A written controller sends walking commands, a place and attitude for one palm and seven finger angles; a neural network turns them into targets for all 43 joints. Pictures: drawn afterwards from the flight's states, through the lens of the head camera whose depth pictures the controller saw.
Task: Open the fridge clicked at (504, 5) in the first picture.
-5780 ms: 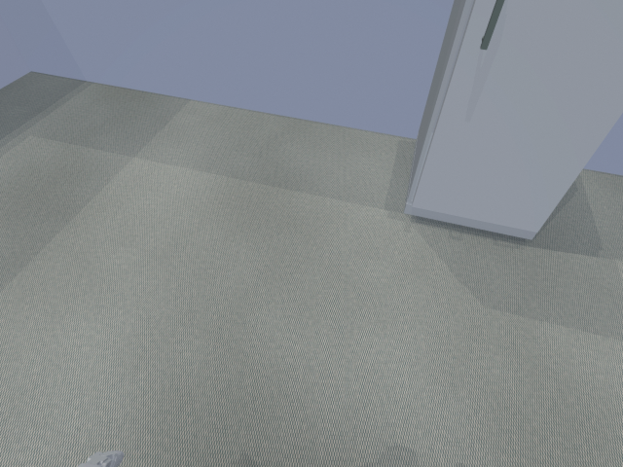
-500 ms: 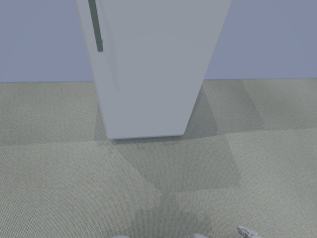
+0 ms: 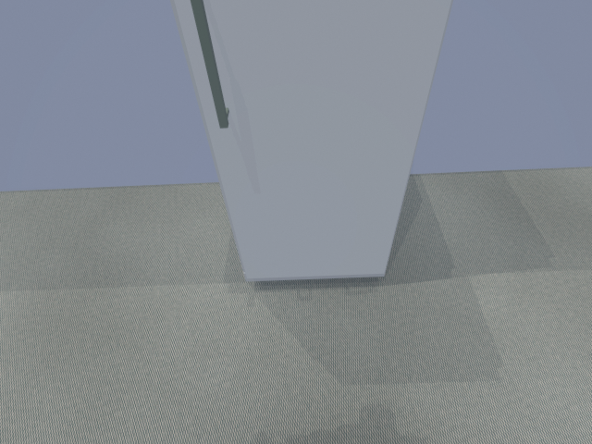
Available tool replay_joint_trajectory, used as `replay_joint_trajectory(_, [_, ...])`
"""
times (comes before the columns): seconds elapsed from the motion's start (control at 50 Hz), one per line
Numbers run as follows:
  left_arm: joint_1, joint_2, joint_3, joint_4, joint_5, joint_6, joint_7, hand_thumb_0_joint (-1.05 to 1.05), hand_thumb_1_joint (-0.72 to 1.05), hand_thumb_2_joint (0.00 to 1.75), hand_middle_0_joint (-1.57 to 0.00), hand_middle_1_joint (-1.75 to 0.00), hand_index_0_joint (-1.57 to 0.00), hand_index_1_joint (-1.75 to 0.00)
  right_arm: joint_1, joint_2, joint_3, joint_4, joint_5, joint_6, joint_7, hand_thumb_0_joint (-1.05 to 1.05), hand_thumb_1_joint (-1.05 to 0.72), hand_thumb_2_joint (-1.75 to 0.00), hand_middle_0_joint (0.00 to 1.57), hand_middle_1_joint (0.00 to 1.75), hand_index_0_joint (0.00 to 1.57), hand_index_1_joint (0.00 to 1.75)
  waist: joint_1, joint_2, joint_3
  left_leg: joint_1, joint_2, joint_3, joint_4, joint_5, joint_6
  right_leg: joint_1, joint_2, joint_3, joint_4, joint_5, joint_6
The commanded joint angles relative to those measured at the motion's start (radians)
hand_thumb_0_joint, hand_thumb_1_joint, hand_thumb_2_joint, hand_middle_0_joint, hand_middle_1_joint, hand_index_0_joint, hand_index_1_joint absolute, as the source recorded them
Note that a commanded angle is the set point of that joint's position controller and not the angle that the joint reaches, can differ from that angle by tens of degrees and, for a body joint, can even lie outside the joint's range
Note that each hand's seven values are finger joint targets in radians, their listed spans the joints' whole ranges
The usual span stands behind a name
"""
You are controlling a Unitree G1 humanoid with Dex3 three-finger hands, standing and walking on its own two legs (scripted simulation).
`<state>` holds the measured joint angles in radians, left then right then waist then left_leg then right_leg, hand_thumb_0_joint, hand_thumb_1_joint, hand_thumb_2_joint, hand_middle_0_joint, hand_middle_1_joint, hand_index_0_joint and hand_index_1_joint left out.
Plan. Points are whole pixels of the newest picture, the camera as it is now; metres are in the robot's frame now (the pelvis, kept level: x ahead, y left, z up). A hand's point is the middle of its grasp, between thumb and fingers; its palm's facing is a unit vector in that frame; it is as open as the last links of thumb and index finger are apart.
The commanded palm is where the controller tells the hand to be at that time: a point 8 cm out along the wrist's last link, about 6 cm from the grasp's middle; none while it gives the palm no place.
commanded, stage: take the last steps up to it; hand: left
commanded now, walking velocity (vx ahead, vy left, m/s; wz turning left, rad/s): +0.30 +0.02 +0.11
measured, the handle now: (212, 61) +0.77 +0.19 +0.17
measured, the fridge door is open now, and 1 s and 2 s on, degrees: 0 0 0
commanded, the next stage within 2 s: come to a stop and stand still in 0.98 s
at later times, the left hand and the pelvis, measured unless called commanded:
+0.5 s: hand out of the picture -0.01 +0.24 -0.18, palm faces +0.12 -0.98 -0.14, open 7.4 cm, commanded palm none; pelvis +0.06 +0.07 +0.01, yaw +3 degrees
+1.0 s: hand (203, 338) +0.34 +0.20 -0.17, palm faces +0.04 -0.98 -0.19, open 7.4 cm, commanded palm none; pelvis +0.25 +0.03 -0.01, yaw +3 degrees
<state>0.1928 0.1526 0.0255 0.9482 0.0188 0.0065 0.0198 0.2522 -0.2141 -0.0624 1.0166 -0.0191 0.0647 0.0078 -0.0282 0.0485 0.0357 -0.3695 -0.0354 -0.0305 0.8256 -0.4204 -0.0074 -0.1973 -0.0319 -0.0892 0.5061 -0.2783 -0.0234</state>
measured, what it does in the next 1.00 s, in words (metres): walks ahead: left foot, then right foot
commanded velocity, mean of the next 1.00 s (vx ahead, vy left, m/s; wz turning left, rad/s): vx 0.27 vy -0.03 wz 0.00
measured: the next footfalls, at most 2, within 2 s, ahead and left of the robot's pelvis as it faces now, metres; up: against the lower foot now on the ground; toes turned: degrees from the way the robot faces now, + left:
left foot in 0.34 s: +0.08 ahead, +0.17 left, +0.00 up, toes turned +12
right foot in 0.86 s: +0.35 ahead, -0.07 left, +0.00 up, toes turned -6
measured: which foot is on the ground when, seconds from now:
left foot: up 0.00-0.32, down 0.34-0.86, up 0.88-1.00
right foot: down 0.00-0.36, up 0.38-0.84, down 0.86-1.00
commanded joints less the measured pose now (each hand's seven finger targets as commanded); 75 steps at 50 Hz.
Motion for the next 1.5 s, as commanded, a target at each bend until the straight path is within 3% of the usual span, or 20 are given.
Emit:
replay_joint_trajectory(0.0, [0.051, 0.177, 0.047, -0.024, 0.001, -0.037, 0.009, 0.00, 0.90, 0.90, -0.20, -0.30, -0.20, -0.30, 0.004, -0.074, -0.030, -0.054, -0.014, -0.026, 0.015, 0.00, -0.90, -0.90, 0.20, 0.30, 0.20, 0.30, 0.025, -0.173, 0.058, -0.189, 0.081, 0.008, 0.265, 0.076, -0.019, 0.006, -0.276, 0.239, -0.345, -0.188, -0.073])
replay_joint_trajectory(0.2, [0.228, 0.186, 0.046, 0.093, 0.016, -0.060, -0.004, 0.00, 0.90, 0.90, -0.20, -0.30, -0.20, -0.30, -0.098, -0.017, -0.008, -0.068, -0.005, -0.064, 0.025, 0.00, -0.90, -0.90, 0.20, 0.30, 0.20, 0.30, 0.089, -0.228, 0.066, -0.097, 0.111, 0.115, -0.104, 0.038, -0.012, 0.058, -0.285, 0.192, -0.356, -0.181, -0.114])
replay_joint_trajectory(0.28, [0.201, 0.180, 0.047, 0.119, 0.002, -0.048, -0.008, 0.00, 0.90, 0.90, -0.20, -0.30, -0.20, -0.30, 0.038, -0.016, 0.003, -0.013, -0.003, -0.090, 0.012, 0.00, -0.90, -0.90, 0.20, 0.30, 0.20, 0.30, 0.019, -0.169, 0.020, 0.231, 0.062, 0.199, -0.376, 0.165, -0.006, -0.080, -0.200, 0.086, -0.222, -0.175, -0.066])
replay_joint_trajectory(0.3, [0.193, 0.150, 0.041, 0.121, 0.000, -0.045, -0.012, 0.00, 0.90, 0.90, -0.20, -0.30, -0.20, -0.30, 0.113, -0.053, -0.004, 0.017, 0.000, -0.098, 0.003, 0.00, -0.90, -0.90, 0.20, 0.30, 0.20, 0.30, -0.014, -0.056, -0.002, 0.374, 0.091, 0.157, -0.424, 0.123, -0.002, -0.170, -0.163, 0.049, -0.116, -0.180, -0.038])
replay_joint_trajectory(0.34, [0.139, 0.053, 0.019, 0.065, 0.001, -0.040, -0.019, 0.00, 0.90, 0.90, -0.20, -0.30, -0.20, -0.30, 0.302, -0.207, -0.038, 0.061, -0.013, -0.101, -0.018, 0.00, -0.90, -0.90, 0.20, 0.30, 0.20, 0.30, -0.088, 0.253, 0.020, 0.462, 0.453, -0.339, -0.661, -0.173, 0.139, -0.456, -0.012, -0.076, 0.344, -0.291, 0.027])
replay_joint_trajectory(0.36, [0.069, 0.077, 0.025, 0.049, 0.012, -0.030, -0.013, 0.00, 0.90, 0.90, -0.20, -0.30, -0.20, -0.30, 0.299, -0.195, -0.034, 0.073, -0.015, -0.099, -0.026, 0.00, -0.90, -0.90, 0.20, 0.30, 0.20, 0.30, -0.098, 0.271, 0.059, 0.381, 0.472, -0.381, -0.715, -0.259, 0.158, -0.492, -0.041, 0.010, 0.505, -0.282, 0.014])
replay_joint_trajectory(0.48, [0.160, 0.055, 0.035, 0.122, 0.012, -0.022, -0.038, 0.00, 0.90, 0.90, -0.20, -0.30, -0.20, -0.30, 0.139, -0.049, 0.007, 0.037, 0.001, -0.136, -0.038, 0.00, -0.90, -0.90, 0.20, 0.30, 0.20, 0.30, 0.024, 0.062, 0.082, 0.273, 0.309, -0.034, -0.699, 0.174, 0.130, -0.425, -0.090, 0.043, 0.594, 0.049, 0.036])
replay_joint_trajectory(0.72, [-0.135, 0.043, 0.037, 0.007, 0.001, -0.026, -0.044, 0.00, 0.90, 0.90, -0.20, -0.30, -0.20, -0.30, 0.258, -0.046, -0.003, 0.106, -0.014, -0.136, -0.041, 0.00, -0.90, -0.90, 0.20, 0.30, 0.20, 0.30, -0.022, 0.064, 0.155, 0.329, 0.340, 0.043, -0.621, 0.514, 0.156, -0.393, -0.077, -0.004, 0.201, 0.078, 0.023])
replay_joint_trajectory(0.8, [0.060, 0.085, 0.049, 0.064, 0.004, -0.049, -0.038, 0.00, 0.90, 0.90, -0.20, -0.30, -0.20, -0.30, 0.238, -0.059, -0.007, 0.112, -0.008, -0.125, -0.039, 0.00, -0.90, -0.90, 0.20, 0.30, 0.20, 0.30, 0.067, -0.011, 0.029, 0.293, 0.281, 0.102, -0.338, 0.750, 0.110, -0.026, 0.024, -0.080, 0.021, 0.113, -0.020])
replay_joint_trajectory(0.82, [0.215, 0.131, 0.063, 0.112, 0.009, -0.062, -0.032, 0.00, 0.90, 0.90, -0.20, -0.30, -0.20, -0.30, 0.224, -0.055, -0.006, 0.110, 0.001, -0.130, -0.033, 0.00, -0.90, -0.90, 0.20, 0.30, 0.20, 0.30, 0.139, -0.037, -0.066, 0.180, 0.239, 0.139, -0.143, 0.664, 0.076, 0.205, -0.029, -0.010, -0.002, 0.169, -0.044])
replay_joint_trajectory(0.84, [0.340, 0.241, 0.090, 0.141, 0.014, -0.074, -0.017, 0.00, 0.90, 0.90, -0.20, -0.30, -0.20, -0.30, 0.271, 0.011, 0.004, 0.089, 0.015, -0.135, -0.024, 0.00, -0.90, -0.90, 0.20, 0.30, 0.20, 0.30, 0.162, -0.276, -0.214, -0.056, 0.107, 0.198, 0.182, 0.219, 0.030, 0.452, -0.296, 0.335, -0.055, 0.297, -0.138])
replay_joint_trajectory(0.86, [0.374, 0.290, 0.090, 0.146, -0.007, -0.069, -0.015, 0.00, 0.90, 0.90, -0.20, -0.30, -0.20, -0.30, 0.233, 0.008, 0.008, 0.058, 0.022, -0.129, -0.030, 0.00, -0.90, -0.90, 0.20, 0.30, 0.20, 0.30, 0.152, -0.246, -0.229, -0.157, 0.044, 0.111, 0.436, -0.195, 0.028, 0.427, -0.434, 0.527, -0.164, 0.396, -0.233])
replay_joint_trajectory(0.9, [0.164, 0.213, 0.075, 0.091, -0.011, -0.058, -0.006, 0.00, 0.90, 0.90, -0.20, -0.30, -0.20, -0.30, 0.139, 0.006, -0.007, 0.041, 0.012, -0.112, -0.025, 0.00, -0.90, -0.90, 0.20, 0.30, 0.20, 0.30, 0.101, -0.133, -0.090, -0.200, 0.137, 0.021, 0.521, -0.052, 0.039, 0.167, -0.388, 0.442, -0.263, 0.014, -0.211])
replay_joint_trajectory(1.0, [0.029, 0.105, 0.033, 0.070, 0.005, -0.071, 0.004, 0.00, 0.90, 0.90, -0.20, -0.30, -0.20, -0.30, 0.189, 0.059, 0.010, 0.061, -0.007, -0.073, -0.015, 0.00, -0.90, -0.90, 0.20, 0.30, 0.20, 0.30, -0.017, -0.128, -0.012, -0.034, 0.170, 0.079, 0.206, 0.058, -0.009, -0.130, -0.248, 0.121, -0.297, 0.186, -0.141])
replay_joint_trajectory(1.1, [0.052, 0.120, 0.031, 0.087, 0.004, -0.063, 0.002, 0.00, 0.90, 0.90, -0.20, -0.30, -0.20, -0.30, 0.092, 0.067, 0.030, 0.026, -0.001, -0.086, -0.014, 0.00, -0.90, -0.90, 0.20, 0.30, 0.20, 0.30, 0.014, -0.121, -0.028, 0.034, 0.132, 0.110, -0.122, 0.119, -0.031, -0.041, -0.226, 0.098, -0.225, 0.351, -0.146])
replay_joint_trajectory(1.16, [0.055, 0.101, 0.014, 0.106, -0.013, -0.045, 0.010, 0.00, 0.90, 0.90, -0.20, -0.30, -0.20, -0.30, 0.099, 0.023, 0.039, 0.053, 0.005, -0.097, -0.026, 0.00, -0.90, -0.90, 0.20, 0.30, 0.20, 0.30, 0.002, -0.076, -0.066, 0.253, 0.139, 0.077, -0.400, 0.482, -0.035, -0.054, -0.135, 0.035, -0.087, 0.391, -0.051])
replay_joint_trajectory(1.24, [0.127, 0.094, 0.012, 0.107, -0.013, 0.000, 0.021, 0.00, 0.90, 0.90, -0.20, -0.30, -0.20, -0.30, -0.002, -0.086, 0.017, 0.020, 0.013, -0.083, -0.051, 0.00, -0.90, -0.90, 0.20, 0.30, 0.20, 0.30, 0.037, 0.196, -0.011, 0.206, 0.334, -0.073, -0.461, 0.942, 0.110, -0.038, -0.045, -0.007, 0.052, 0.010, 0.051])
replay_joint_trajectory(1.3, [0.127, 0.117, 0.025, 0.087, -0.010, 0.017, 0.017, 0.00, 0.90, 0.90, -0.20, -0.30, -0.20, -0.30, -0.026, -0.119, -0.007, 0.000, 0.005, -0.067, -0.062, 0.00, -0.90, -0.90, 0.20, 0.30, 0.20, 0.30, 0.027, 0.171, -0.047, 0.296, 0.387, -0.103, -0.468, 1.056, 0.186, -0.153, -0.031, 0.045, 0.279, -0.249, 0.045])
replay_joint_trajectory(1.38, [0.117, 0.094, 0.045, 0.050, -0.005, 0.026, 0.018, 0.00, 0.90, 0.90, -0.20, -0.30, -0.20, -0.30, -0.070, -0.146, -0.037, -0.042, -0.004, -0.045, -0.057, 0.00, -0.90, -0.90, 0.20, 0.30, 0.20, 0.30, 0.018, 0.094, -0.130, 0.326, 0.392, -0.066, -0.417, 0.970, 0.210, -0.220, -0.012, 0.081, 0.438, -0.273, 0.050])
replay_joint_trajectory(1.48, [0.215, 0.070, 0.042, 0.056, -0.001, 0.016, 0.015, 0.00, 0.90, 0.90, -0.20, -0.30, -0.20, -0.30, -0.147, -0.122, -0.041, -0.069, 0.000, -0.037, -0.037, 0.00, -0.90, -0.90, 0.20, 0.30, 0.20, 0.30, 0.065, 0.084, -0.141, 0.150, 0.301, -0.007, -0.379, 0.531, 0.126, -0.004, -0.011, 0.021, 0.065, -0.017, 0.050])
